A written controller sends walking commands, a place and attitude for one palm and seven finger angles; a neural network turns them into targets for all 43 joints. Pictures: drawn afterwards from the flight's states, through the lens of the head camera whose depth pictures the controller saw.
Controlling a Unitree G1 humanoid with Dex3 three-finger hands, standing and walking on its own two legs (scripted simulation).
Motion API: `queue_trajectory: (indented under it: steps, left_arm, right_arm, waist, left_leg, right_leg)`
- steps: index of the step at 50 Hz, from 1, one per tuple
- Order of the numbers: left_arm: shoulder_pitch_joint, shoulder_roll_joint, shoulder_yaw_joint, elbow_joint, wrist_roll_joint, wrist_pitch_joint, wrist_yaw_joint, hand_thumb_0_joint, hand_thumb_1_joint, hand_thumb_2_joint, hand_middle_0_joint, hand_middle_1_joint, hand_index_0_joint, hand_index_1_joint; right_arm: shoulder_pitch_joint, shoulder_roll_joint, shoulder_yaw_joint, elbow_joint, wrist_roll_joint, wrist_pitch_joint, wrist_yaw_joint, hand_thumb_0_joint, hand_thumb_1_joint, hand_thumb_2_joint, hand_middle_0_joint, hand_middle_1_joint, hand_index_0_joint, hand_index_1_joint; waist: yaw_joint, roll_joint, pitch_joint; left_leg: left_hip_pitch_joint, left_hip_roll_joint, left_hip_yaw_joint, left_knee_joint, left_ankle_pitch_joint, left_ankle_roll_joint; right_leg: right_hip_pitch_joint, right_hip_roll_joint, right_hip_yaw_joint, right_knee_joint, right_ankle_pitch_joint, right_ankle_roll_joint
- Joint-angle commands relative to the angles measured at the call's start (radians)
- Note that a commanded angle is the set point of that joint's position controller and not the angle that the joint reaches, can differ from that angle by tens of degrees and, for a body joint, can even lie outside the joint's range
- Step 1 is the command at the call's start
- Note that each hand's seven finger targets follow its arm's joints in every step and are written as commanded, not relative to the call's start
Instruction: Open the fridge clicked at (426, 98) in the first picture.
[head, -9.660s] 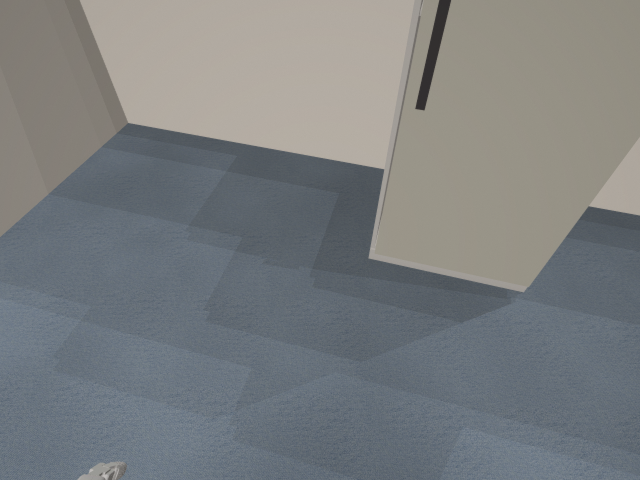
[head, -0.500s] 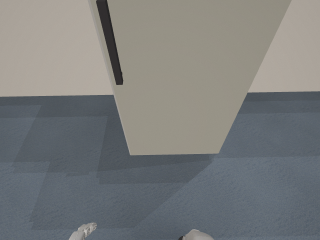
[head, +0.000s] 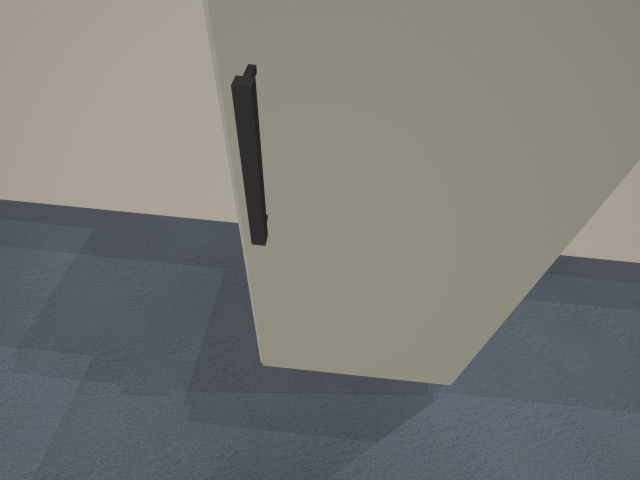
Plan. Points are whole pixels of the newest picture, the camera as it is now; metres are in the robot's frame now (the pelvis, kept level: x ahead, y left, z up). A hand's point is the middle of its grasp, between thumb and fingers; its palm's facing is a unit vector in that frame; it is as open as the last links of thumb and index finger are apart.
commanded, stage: come to a stop and stand still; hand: left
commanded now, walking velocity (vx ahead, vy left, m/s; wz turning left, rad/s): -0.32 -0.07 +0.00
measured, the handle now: (255, 166) +0.50 +0.15 +0.11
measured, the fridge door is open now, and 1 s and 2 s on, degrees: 0 0 0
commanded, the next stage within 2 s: look again from close up in 1.48 s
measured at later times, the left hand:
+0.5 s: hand out of the picture +0.04 +0.18 -0.18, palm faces +0.08 -0.97 -0.22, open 7.4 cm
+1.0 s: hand out of the picture -0.06 +0.15 -0.17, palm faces +0.03 -0.99 -0.17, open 7.4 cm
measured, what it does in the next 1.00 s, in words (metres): steps on the spot: right foot, then left foot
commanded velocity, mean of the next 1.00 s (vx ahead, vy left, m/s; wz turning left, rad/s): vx -0.04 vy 0.03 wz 0.00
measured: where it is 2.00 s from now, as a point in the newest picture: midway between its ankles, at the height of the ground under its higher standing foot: outside the picture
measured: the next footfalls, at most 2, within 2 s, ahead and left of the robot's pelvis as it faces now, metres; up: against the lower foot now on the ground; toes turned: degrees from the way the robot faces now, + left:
right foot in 0.14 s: +0.08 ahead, -0.15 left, +0.00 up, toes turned -5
left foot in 0.50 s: +0.00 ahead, +0.10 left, +0.00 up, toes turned +3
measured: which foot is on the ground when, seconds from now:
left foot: down 0.00-0.18, up 0.20-0.48, down 0.50-1.00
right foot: up 0.00-0.12, down 0.14-0.50, up 0.52-0.68, down 0.70-1.00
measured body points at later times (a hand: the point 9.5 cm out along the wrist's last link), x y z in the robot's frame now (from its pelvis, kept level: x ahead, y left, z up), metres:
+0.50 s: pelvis -0.02 -0.02 -0.01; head +0.01 -0.01 +0.44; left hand +0.04 +0.23 -0.16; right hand +0.05 -0.26 -0.16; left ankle -0.03 +0.10 -0.74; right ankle +0.04 -0.14 -0.74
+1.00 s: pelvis -0.06 -0.02 +0.01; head -0.05 -0.01 +0.46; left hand -0.06 +0.20 -0.16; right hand -0.06 -0.23 -0.15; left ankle -0.03 +0.10 -0.74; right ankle -0.04 -0.13 -0.74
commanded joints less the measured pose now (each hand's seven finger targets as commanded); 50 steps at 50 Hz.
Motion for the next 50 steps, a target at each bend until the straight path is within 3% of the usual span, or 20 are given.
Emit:
queue_trajectory:
  steps: [1,6,8,9,10,12,18,22,23,24,25,26,29,33,35,36,37,38,41,50]
  left_arm:
    - [0.06,0.043,0.005,-0.043,0.001,-0.002,0.02,0.0,0.9,0.9,-0.2,-0.3,-0.2,-0.3]
    - [0.079,0.108,0.032,-0.078,0.019,0.007,0.025,0.0,0.9,0.9,-0.2,-0.3,-0.2,-0.3]
    - [0.036,0.156,0.041,-0.107,0.023,0.004,0.022,0.0,0.9,0.9,-0.2,-0.3,-0.2,-0.3]
    - [0.032,0.196,0.049,-0.111,0.02,0.0,0.023,0.0,0.9,0.9,-0.2,-0.3,-0.2,-0.3]
    - [0.034,0.198,0.051,-0.115,0.018,-0.003,0.025,0.0,0.9,0.9,-0.2,-0.3,-0.2,-0.3]
    - [-0.013,0.173,0.051,-0.126,0.023,0.001,0.035,0.0,0.9,0.9,-0.2,-0.3,-0.2,-0.3]
    - [-0.038,0.204,0.067,-0.151,0.026,0.004,0.041,0.0,0.9,0.9,-0.2,-0.3,-0.2,-0.3]
    - [-0.103,0.198,0.063,-0.155,0.014,0.011,0.034,0.0,0.9,0.9,-0.2,-0.3,-0.2,-0.3]
    - [-0.112,0.175,0.056,-0.163,0.007,0.016,0.031,0.0,0.9,0.9,-0.2,-0.3,-0.2,-0.3]
    - [-0.105,0.13,0.048,-0.174,0.002,0.024,0.027,0.0,0.9,0.9,-0.2,-0.3,-0.2,-0.3]
    - [-0.11,0.092,0.039,-0.187,0.0,0.029,0.022,0.0,0.9,0.9,-0.2,-0.3,-0.2,-0.3]
    - [-0.139,0.093,0.036,-0.175,0.009,0.039,0.025,0.0,0.9,0.9,-0.2,-0.3,-0.2,-0.3]
    - [-0.089,0.084,0.029,-0.137,0.012,0.039,0.017,0.0,0.9,0.9,-0.2,-0.3,-0.2,-0.3]
    - [-0.022,0.073,0.007,-0.092,0.006,0.005,0.016,0.0,0.9,0.9,-0.2,-0.3,-0.2,-0.3]
    - [-0.031,0.124,0.002,-0.074,0.003,-0.011,0.025,0.0,0.9,0.9,-0.2,-0.3,-0.2,-0.3]
    - [-0.04,0.129,0.001,-0.073,0.001,-0.011,0.025,0.0,0.9,0.9,-0.2,-0.3,-0.2,-0.3]
    - [-0.049,0.129,0.004,-0.065,0.003,-0.015,0.024,0.0,0.9,0.9,-0.2,-0.3,-0.2,-0.3]
    - [-0.054,0.117,-0.002,-0.06,0.0,-0.015,0.023,0.0,0.9,0.9,-0.2,-0.3,-0.2,-0.3]
    - [-0.052,0.104,-0.007,-0.053,0.0,-0.007,0.023,0.0,0.9,0.9,-0.2,-0.3,-0.2,-0.3]
    - [0.02,0.073,-0.008,-0.028,0.001,-0.009,0.027,0.0,0.9,0.9,-0.2,-0.3,-0.2,-0.3]
  right_arm:
    - [0.054,-0.156,-0.031,0.004,0.006,0.021,-0.007,0.0,-0.9,-0.9,0.2,0.3,0.2,0.3]
    - [0.009,-0.164,-0.064,-0.02,0.008,0.058,-0.001,0.0,-0.9,-0.9,0.2,0.3,0.2,0.3]
    - [0.023,-0.119,-0.065,-0.031,0.009,0.073,0.01,0.0,-0.9,-0.9,0.2,0.3,0.2,0.3]
    - [0.03,-0.088,-0.061,-0.035,0.011,0.085,0.013,0.0,-0.9,-0.9,0.2,0.3,0.2,0.3]
    - [0.003,-0.085,-0.06,-0.044,0.01,0.094,0.013,0.0,-0.9,-0.9,0.2,0.3,0.2,0.3]
    - [0.011,-0.088,-0.058,-0.042,0.009,0.095,0.01,0.0,-0.9,-0.9,0.2,0.3,0.2,0.3]
    - [0.019,-0.092,-0.046,-0.049,0.012,0.085,0.02,0.0,-0.9,-0.9,0.2,0.3,0.2,0.3]
    - [0.136,-0.083,-0.038,-0.012,0.011,0.074,0.02,0.0,-0.9,-0.9,0.2,0.3,0.2,0.3]
    - [0.166,-0.101,-0.037,0.0,0.008,0.066,0.02,0.0,-0.9,-0.9,0.2,0.3,0.2,0.3]
    - [0.146,-0.146,-0.043,-0.012,0.001,0.059,0.019,0.0,-0.9,-0.9,0.2,0.3,0.2,0.3]
    - [0.099,-0.198,-0.046,-0.04,-0.004,0.06,0.018,0.0,-0.9,-0.9,0.2,0.3,0.2,0.3]
    - [0.048,-0.186,-0.044,-0.044,-0.006,0.058,0.014,0.0,-0.9,-0.9,0.2,0.3,0.2,0.3]
    - [-0.001,-0.158,-0.03,-0.037,-0.007,0.053,0.003,0.0,-0.9,-0.9,0.2,0.3,0.2,0.3]
    - [0.068,-0.15,-0.03,0.007,0.007,0.041,0.002,0.0,-0.9,-0.9,0.2,0.3,0.2,0.3]
    - [0.11,-0.11,-0.025,0.021,0.02,0.036,0.008,0.0,-0.9,-0.9,0.2,0.3,0.2,0.3]
    - [0.119,-0.102,-0.021,0.029,0.019,0.036,0.011,0.0,-0.9,-0.9,0.2,0.3,0.2,0.3]
    - [0.119,-0.099,-0.02,0.039,0.014,0.043,0.011,0.0,-0.9,-0.9,0.2,0.3,0.2,0.3]
    - [0.117,-0.11,-0.019,0.047,0.013,0.046,0.01,0.0,-0.9,-0.9,0.2,0.3,0.2,0.3]
    - [0.133,-0.107,-0.011,0.067,0.012,0.046,0.013,0.0,-0.9,-0.9,0.2,0.3,0.2,0.3]
    - [0.181,-0.086,-0.005,0.095,0.009,0.042,0.011,0.0,-0.9,-0.9,0.2,0.3,0.2,0.3]
  waist:
    - [-0.023,0.147,-0.103]
    - [-0.007,0.088,-0.076]
    - [-0.022,-0.029,-0.059]
    - [-0.015,-0.162,-0.059]
    - [0.011,-0.194,-0.051]
    - [-0.001,-0.113,-0.06]
    - [0.018,-0.14,-0.116]
    - [-0.035,-0.14,-0.125]
    - [-0.045,-0.067,-0.119]
    - [-0.031,0.096,-0.086]
    - [-0.017,0.227,-0.027]
    - [-0.026,0.286,0.014]
    - [0.009,0.212,0.032]
    - [0.006,0.111,-0.07]
    - [-0.034,0.037,-0.075]
    - [-0.04,0.066,-0.069]
    - [-0.042,-0.043,-0.072]
    - [-0.043,-0.061,-0.038]
    - [-0.043,-0.011,0.034]
    - [-0.032,0.034,0.043]
  left_leg:
    - [0.182,0.247,-0.164,-0.14,0.763,0.109]
    - [0.074,0.168,-0.113,-0.03,0.43,0.031]
    - [0.0,0.045,-0.053,0.091,0.139,-0.028]
    - [-0.042,-0.02,-0.031,0.201,-0.097,-0.054]
    - [-0.078,-0.031,-0.081,0.329,-0.313,-0.054]
    - [-0.143,-0.027,-0.146,0.483,-0.331,-0.052]
    - [-0.135,-0.027,-0.14,0.3,-0.289,-0.074]
    - [0.096,-0.038,-0.093,-0.047,-0.047,-0.065]
    - [0.161,-0.01,-0.117,-0.122,0.022,-0.054]
    - [0.147,0.113,-0.268,-0.189,0.065,-0.006]
    - [0.013,0.234,-0.372,-0.265,0.05,0.058]
    - [-0.092,0.253,-0.411,-0.344,-0.035,0.095]
    - [-0.069,0.195,-0.311,-0.294,0.078,0.109]
    - [0.125,0.122,-0.228,-0.133,0.324,0.059]
    - [0.097,0.06,-0.179,-0.111,0.192,-0.008]
    - [0.107,0.05,-0.176,-0.135,0.171,-0.018]
    - [0.123,0.052,-0.167,-0.123,0.14,-0.027]
    - [0.132,0.05,-0.162,-0.133,0.09,-0.03]
    - [0.096,0.053,-0.177,-0.193,-0.018,-0.023]
    - [0.053,0.053,-0.182,-0.218,-0.089,-0.018]
  right_leg:
    - [-0.016,-0.042,0.035,-0.152,0.113,0.029]
    - [0.066,-0.069,0.063,-0.303,0.527,0.003]
    - [0.064,-0.191,0.188,-0.349,0.744,-0.068]
    - [0.063,-0.285,0.284,-0.424,0.826,-0.135]
    - [0.047,-0.34,0.33,-0.473,0.88,-0.2]
    - [0.104,-0.331,0.306,-0.443,0.926,-0.241]
    - [0.218,-0.292,0.242,-0.41,0.891,-0.208]
    - [0.086,-0.227,0.199,-0.391,0.577,-0.124]
    - [0.023,-0.181,0.169,-0.353,0.452,-0.083]
    - [-0.06,-0.087,0.106,-0.291,0.275,-0.031]
    - [-0.049,-0.026,0.034,-0.225,0.141,0.01]
    - [-0.015,-0.012,0.049,-0.117,0.054,0.019]
    - [-0.009,-0.012,0.089,-0.045,0.067,0.005]
    - [0.088,-0.018,0.076,-0.427,0.314,0.017]
    - [0.143,-0.115,0.174,-0.466,0.514,-0.02]
    - [0.128,-0.122,0.171,-0.453,0.509,-0.028]
    - [0.107,-0.105,0.175,-0.454,0.477,-0.032]
    - [0.06,-0.104,0.183,-0.481,0.396,-0.033]
    - [0.013,-0.077,0.182,-0.528,0.197,-0.021]
    - [0.016,-0.065,0.173,-0.539,0.16,-0.018]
